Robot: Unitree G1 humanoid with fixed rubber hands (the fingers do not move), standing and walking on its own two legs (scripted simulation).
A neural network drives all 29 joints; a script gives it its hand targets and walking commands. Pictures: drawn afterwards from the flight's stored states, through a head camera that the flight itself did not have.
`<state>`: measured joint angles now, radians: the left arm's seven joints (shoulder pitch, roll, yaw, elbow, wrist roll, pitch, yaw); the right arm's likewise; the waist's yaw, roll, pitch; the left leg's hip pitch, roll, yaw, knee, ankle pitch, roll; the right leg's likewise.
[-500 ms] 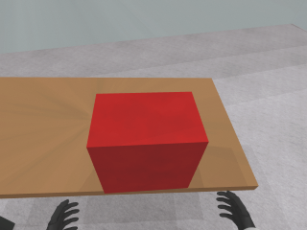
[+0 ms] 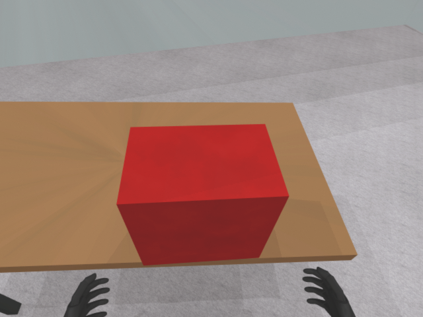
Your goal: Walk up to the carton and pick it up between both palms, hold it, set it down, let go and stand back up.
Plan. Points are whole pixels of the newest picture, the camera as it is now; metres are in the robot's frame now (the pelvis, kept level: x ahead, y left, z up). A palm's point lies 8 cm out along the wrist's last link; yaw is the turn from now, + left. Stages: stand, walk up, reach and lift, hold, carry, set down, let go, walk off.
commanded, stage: let go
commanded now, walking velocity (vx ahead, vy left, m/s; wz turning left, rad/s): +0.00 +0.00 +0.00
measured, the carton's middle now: (200, 198) +0.37 +0.02 -0.02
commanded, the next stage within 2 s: stand in 0.08 s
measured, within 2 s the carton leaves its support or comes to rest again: neither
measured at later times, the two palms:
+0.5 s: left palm out of the picture +0.11 +0.29 -0.11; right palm out of the picture +0.14 -0.24 -0.07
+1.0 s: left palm out of the picture +0.09 +0.30 -0.12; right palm out of the picture +0.13 -0.24 -0.07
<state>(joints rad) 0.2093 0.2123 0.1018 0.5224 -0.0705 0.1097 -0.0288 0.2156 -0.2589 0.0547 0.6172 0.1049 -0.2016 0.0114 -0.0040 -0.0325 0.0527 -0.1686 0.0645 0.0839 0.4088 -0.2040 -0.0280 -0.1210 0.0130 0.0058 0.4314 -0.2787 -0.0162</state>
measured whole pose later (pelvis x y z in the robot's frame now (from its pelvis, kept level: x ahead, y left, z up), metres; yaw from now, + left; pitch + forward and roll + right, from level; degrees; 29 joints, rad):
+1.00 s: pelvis -0.01 +0.02 +0.00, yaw +0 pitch -3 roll -1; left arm 0.20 0.30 0.10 0.84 -0.04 -0.01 -0.02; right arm 0.22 -0.28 -0.01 0.62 0.04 -0.02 0.00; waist 0.00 -0.03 0.04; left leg -0.21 0.07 0.08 0.49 -0.23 -0.02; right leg -0.12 0.01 0.00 0.43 -0.26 0.00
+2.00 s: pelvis -0.03 +0.02 +0.00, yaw +0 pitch -4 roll -1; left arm 0.18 0.31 0.10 0.93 -0.04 -0.02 -0.02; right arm 0.22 -0.28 -0.01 0.63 0.04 -0.03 0.00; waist 0.00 0.00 0.04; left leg -0.21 0.07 0.08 0.49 -0.22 -0.01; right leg -0.12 0.01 0.00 0.43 -0.25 0.00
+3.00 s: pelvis -0.03 +0.02 +0.00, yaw +0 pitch -4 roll -1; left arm 0.15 0.31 0.10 0.99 -0.04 -0.02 -0.02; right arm 0.22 -0.29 -0.02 0.68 0.04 -0.03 0.00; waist 0.00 0.01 0.04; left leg -0.21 0.07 0.08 0.49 -0.22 -0.01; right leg -0.12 0.01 0.00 0.43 -0.24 0.01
